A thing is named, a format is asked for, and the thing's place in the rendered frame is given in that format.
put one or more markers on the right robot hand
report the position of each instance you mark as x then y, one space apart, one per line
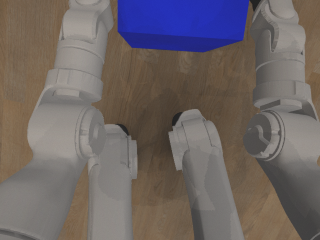
254 3

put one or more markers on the left robot shin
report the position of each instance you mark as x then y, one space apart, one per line
110 129

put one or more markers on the left robot forearm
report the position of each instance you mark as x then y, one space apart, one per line
80 55

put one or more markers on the left robot upper arm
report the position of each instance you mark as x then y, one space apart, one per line
35 201

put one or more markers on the right robot upper arm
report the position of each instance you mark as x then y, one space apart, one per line
287 147

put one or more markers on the carton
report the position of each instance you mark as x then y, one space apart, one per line
182 25

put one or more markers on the right robot forearm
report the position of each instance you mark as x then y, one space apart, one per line
280 60

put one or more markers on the robot right thigh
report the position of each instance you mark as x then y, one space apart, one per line
213 210

